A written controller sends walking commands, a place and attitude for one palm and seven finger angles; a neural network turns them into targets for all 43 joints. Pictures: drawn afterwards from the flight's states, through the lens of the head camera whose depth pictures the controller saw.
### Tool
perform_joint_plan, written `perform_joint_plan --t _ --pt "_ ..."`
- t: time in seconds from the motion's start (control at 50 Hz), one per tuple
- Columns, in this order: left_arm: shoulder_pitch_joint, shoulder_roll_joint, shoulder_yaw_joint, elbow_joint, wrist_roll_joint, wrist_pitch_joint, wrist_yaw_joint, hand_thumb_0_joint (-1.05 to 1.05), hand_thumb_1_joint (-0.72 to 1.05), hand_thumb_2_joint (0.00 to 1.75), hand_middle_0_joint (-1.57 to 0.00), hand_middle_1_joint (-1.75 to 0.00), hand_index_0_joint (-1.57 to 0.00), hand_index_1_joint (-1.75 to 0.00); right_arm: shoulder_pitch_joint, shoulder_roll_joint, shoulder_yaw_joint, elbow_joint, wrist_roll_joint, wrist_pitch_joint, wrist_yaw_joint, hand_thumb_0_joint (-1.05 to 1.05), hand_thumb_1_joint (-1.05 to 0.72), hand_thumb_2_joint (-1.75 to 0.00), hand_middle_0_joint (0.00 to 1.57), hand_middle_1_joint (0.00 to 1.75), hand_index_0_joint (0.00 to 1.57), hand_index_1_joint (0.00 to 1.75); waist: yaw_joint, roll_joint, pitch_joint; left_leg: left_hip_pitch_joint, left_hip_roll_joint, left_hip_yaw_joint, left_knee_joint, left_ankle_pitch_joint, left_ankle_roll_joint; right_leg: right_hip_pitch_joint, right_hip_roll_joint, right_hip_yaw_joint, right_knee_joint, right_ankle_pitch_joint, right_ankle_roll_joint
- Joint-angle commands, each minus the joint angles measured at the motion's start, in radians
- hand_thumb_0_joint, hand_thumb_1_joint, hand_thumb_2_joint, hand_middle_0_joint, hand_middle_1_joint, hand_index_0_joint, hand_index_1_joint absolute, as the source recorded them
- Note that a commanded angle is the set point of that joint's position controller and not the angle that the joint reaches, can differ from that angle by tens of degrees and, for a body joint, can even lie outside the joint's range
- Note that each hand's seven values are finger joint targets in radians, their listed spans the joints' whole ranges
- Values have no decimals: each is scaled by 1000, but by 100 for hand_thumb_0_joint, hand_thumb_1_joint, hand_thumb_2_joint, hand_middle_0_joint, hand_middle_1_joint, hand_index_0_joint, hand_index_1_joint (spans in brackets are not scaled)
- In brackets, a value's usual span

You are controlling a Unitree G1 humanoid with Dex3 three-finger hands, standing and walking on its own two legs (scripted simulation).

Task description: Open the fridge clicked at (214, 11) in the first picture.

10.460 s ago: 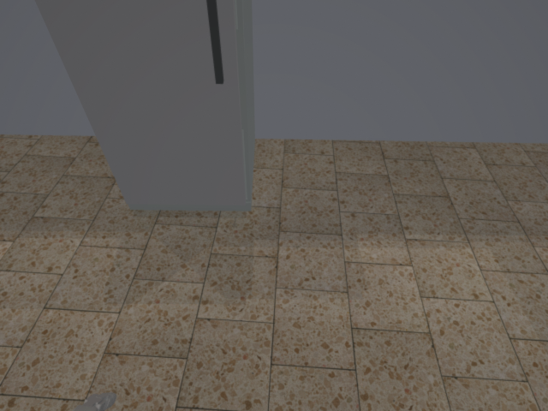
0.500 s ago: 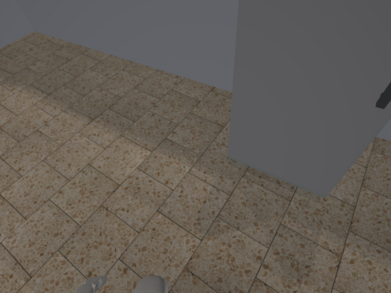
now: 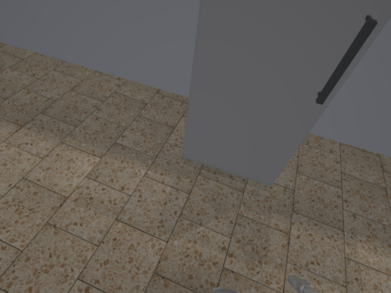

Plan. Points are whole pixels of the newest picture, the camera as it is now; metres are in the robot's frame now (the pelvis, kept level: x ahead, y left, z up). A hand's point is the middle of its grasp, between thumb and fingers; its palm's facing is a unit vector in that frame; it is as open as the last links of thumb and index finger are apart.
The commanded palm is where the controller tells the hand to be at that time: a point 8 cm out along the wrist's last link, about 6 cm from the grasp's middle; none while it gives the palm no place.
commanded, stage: turn to face it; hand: right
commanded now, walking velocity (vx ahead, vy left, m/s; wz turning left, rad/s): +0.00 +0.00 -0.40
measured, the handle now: (341, 64) +0.83 -0.38 +0.10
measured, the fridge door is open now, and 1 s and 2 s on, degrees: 0 0 0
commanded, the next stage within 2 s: take the last steps up to it in 0.20 s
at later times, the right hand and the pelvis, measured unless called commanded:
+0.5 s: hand out of the picture -0.11 -0.23 -0.19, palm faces +0.28 +0.93 -0.22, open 7.4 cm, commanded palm none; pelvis -0.03 -0.04 -0.01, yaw -11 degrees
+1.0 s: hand out of the picture +0.18 -0.23 -0.17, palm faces +0.18 +0.96 -0.21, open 7.4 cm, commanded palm none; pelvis +0.10 -0.03 -0.02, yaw -13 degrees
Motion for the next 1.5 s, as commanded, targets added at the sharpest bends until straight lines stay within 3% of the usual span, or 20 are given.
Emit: perform_joint_plan --t 0.0,0.2,0.32,0.36,0.4,0.42,0.56,0.82,0.9,0.92,0.94,0.96,1.0,1.1,1.3,1.38,1.4,1.42,1.44,1.48 --pt "29 67 17 -56 3 -9 -11 0 90 90 -20 -30 -20 -30 -50 -166 -45 -81 3 -33 -12 0 -90 -90 20 30 20 30 -5 229 43 -57 244 -113 -273 76 51 -85 -96 -54 312 91 33" --pt "-133 43 -19 -65 -9 -19 1 0 90 90 -20 -30 -20 -30 198 -200 -57 27 -15 -42 -10 0 -90 -90 20 30 20 30 -102 245 -33 153 299 -72 -177 464 111 -31 -136 -123 26 -20 52" --pt "-123 19 -44 -53 -22 -47 7 0 90 90 -20 -30 -20 -30 204 -222 -66 78 -21 -38 -6 0 -90 -90 20 30 20 30 -91 300 -94 133 311 -59 -122 439 95 185 -115 -200 -319 -8 18" --pt "-46 40 -47 -22 -16 -68 7 0 90 90 -20 -30 -20 -30 176 -210 -62 85 -7 -30 0 0 -90 -90 20 30 20 30 -42 225 -107 -14 263 6 -60 134 23 404 -122 -208 -561 159 -2" --pt "44 210 -8 -8 0 -79 15 0 90 90 -20 -30 -20 -30 158 -95 -35 45 0 -19 15 0 -90 -90 20 30 20 30 10 -269 -76 -413 53 148 339 -337 -81 575 -478 266 -728 53 -152" --pt "70 226 -7 -1 -3 -71 16 0 90 90 -20 -30 -20 -30 87 -115 -30 28 -12 -18 16 0 -90 -90 20 30 20 30 33 -192 -24 -438 72 58 452 -325 -61 490 -526 284 -757 -25 -213" --pt "7 73 -53 13 -15 -121 36 0 90 90 -20 -30 -20 -30 167 -95 -23 137 -17 -28 43 0 -90 -90 20 30 20 30 -56 -53 79 -398 86 19 579 -9 -82 376 -341 46 -790 180 -185" --pt "188 50 -42 126 0 -144 48 0 90 90 -20 -30 -20 -30 -64 -43 -24 66 -3 -52 50 0 -90 -90 20 30 20 30 -7 -51 108 -342 78 55 190 -3 -62 460 -396 14 -716 503 -214" --pt "184 52 -43 146 -6 -142 46 0 90 90 -20 -30 -20 -30 153 -70 -38 140 -7 -74 46 0 -90 -90 20 30 20 30 -111 29 -3 66 0 113 -19 111 -26 351 -314 -81 -458 656 -148" --pt "183 36 -44 142 -15 -148 37 0 90 90 -20 -30 -20 -30 294 -135 -53 180 -11 -89 37 0 -90 -90 20 30 20 30 -171 118 -97 313 101 -11 -59 120 12 203 -268 -115 -251 562 -107" --pt "207 -33 -54 117 -23 -155 29 0 90 90 -20 -30 -20 -30 426 -237 -83 217 -17 -97 22 0 -90 -90 20 30 20 30 -202 375 -200 511 387 -388 -152 182 112 -32 -121 -206 47 48 -57" --pt "168 -1 -49 94 -25 -146 31 0 90 90 -20 -30 -20 -30 450 -266 -85 226 3 -94 18 0 -90 -90 20 30 20 30 -196 321 -209 458 471 -513 -237 175 175 -94 -124 -136 243 -165 -65" --pt "88 -23 -38 96 -18 -134 20 0 90 90 -20 -30 -20 -30 263 -196 -71 181 4 -89 13 0 -90 -90 20 30 20 30 -151 187 -33 175 416 -443 -327 -207 160 -136 -211 -108 337 -25 -69" --pt "155 -91 -44 120 1 -88 6 0 90 90 -20 -30 -20 -30 143 -66 -29 166 -6 -99 8 0 -90 -90 20 30 20 30 -29 177 47 -86 265 -66 -374 -22 71 -24 -249 -157 171 159 -20" --pt "-97 -75 -40 15 -3 -115 -22 0 90 90 -20 -30 -20 -30 266 -113 -42 219 -14 -109 13 0 -90 -90 20 30 20 30 -90 184 84 30 280 -53 -348 32 113 -12 -239 -229 -250 209 -9" --pt "1 -40 -35 41 -3 -136 -13 0 90 90 -20 -30 -20 -30 251 -115 -47 223 -12 -92 12 0 -90 -90 20 30 20 30 -32 99 23 -54 234 3 -162 46 77 297 -185 -274 -440 209 -20" --pt "116 19 -23 76 1 -145 -3 0 90 90 -20 -30 -20 -30 254 -86 -41 218 -8 -89 15 0 -90 -90 20 30 20 30 16 -30 -39 -130 163 60 55 61 43 469 -233 -187 -510 181 -42" --pt "226 127 4 97 11 -150 7 0 90 90 -20 -30 -20 -30 279 -20 -30 200 1 -86 22 0 -90 -90 20 30 20 30 39 -293 -107 -316 33 159 362 -175 -15 612 -476 136 -610 177 -122" --pt "270 150 3 109 4 -139 18 0 90 90 -20 -30 -20 -30 221 -30 -22 163 -7 -87 19 0 -90 -90 20 30 20 30 53 -270 -93 -419 10 83 548 -322 -17 612 -566 245 -690 224 -193" --pt "153 64 -24 90 -5 -142 33 0 90 90 -20 -30 -20 -30 178 -38 -29 182 -8 -81 21 0 -90 -90 20 30 20 30 19 -122 -38 -431 83 14 668 -194 -9 488 -523 138 -710 275 -199"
